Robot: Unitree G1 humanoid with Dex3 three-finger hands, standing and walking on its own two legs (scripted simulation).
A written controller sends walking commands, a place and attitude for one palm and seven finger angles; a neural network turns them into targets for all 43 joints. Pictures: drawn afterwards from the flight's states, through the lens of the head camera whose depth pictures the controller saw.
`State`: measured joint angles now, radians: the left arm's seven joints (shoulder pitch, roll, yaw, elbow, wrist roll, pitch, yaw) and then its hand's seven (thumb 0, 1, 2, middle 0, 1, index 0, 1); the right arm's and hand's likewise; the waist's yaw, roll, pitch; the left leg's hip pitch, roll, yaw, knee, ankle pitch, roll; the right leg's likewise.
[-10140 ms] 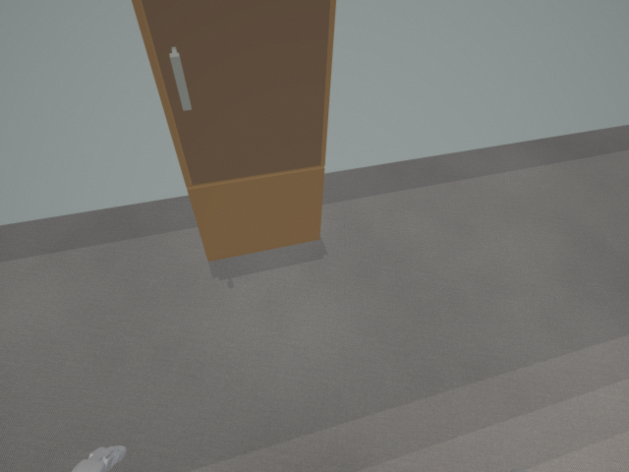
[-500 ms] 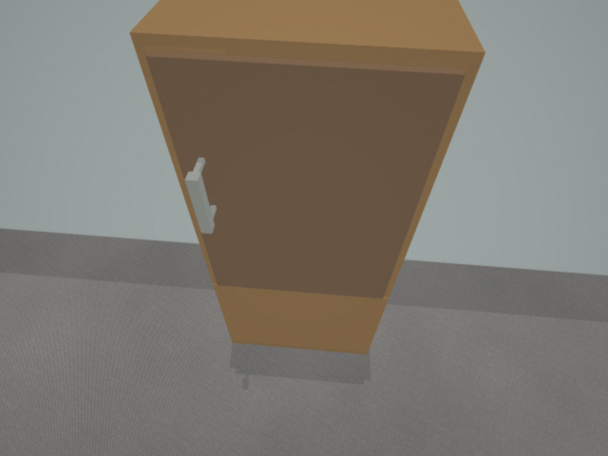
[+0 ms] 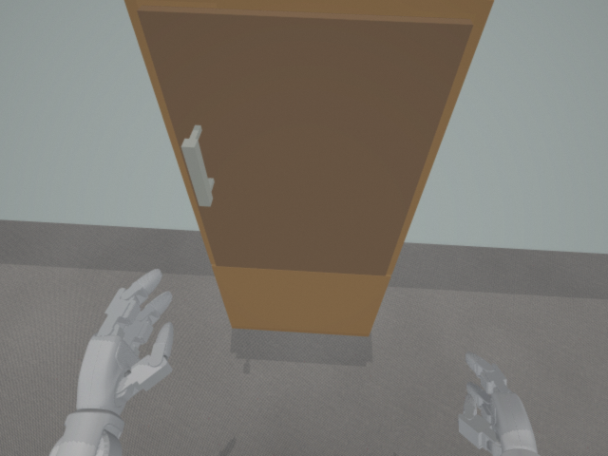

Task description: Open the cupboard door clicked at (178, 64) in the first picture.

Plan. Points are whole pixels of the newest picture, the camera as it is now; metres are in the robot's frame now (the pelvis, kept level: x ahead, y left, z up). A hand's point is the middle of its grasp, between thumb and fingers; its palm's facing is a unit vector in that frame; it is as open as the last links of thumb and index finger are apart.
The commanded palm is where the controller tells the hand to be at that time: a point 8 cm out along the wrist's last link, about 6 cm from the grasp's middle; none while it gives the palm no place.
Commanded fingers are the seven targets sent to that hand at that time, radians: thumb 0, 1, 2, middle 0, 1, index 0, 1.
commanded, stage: raise the hand with hooked fingers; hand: left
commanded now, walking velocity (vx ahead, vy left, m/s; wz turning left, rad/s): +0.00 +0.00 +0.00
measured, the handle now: (201, 167) +0.55 +0.20 +0.05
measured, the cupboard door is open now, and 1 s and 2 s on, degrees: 0 0 0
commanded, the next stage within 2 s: move the hooked fingers beside the handle in 1.80 s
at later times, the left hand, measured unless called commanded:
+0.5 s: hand (123, 373) +0.22 +0.24 +0.01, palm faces -0.04 -1.00 +0.00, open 10.8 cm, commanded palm +0.19 +0.29 +0.02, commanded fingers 0.00 -0.06 0.49 -0.27 -0.92 -0.27 -0.92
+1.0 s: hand (68, 333) +0.25 +0.30 +0.05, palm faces +0.03 -1.00 -0.07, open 13.6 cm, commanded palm +0.23 +0.34 +0.05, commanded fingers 0.00 -0.50 0.30 -0.30 -1.20 -0.30 -1.20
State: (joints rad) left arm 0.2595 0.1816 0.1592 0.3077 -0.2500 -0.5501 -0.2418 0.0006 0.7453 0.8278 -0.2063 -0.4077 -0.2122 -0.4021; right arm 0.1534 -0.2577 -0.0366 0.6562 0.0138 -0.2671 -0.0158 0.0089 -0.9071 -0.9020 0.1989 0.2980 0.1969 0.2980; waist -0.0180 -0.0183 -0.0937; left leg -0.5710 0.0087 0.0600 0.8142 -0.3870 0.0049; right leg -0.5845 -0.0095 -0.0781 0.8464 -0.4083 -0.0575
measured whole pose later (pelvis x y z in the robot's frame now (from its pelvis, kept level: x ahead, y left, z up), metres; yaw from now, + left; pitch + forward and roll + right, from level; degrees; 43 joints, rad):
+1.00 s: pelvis -0.01 +0.04 -0.01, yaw +1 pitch +9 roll -3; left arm 0.12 0.37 0.33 0.20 -0.32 -0.27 -0.39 -0.01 -0.41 0.34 -0.29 -1.14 -0.30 -1.14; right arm 0.25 -0.26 0.06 0.54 0.04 -0.24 -0.07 0.01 -0.90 -0.90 0.20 0.30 0.20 0.30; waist 0.00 0.02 -0.08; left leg -0.68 0.00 0.02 0.96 -0.44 0.06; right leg -0.62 -0.01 -0.11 0.87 -0.41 0.00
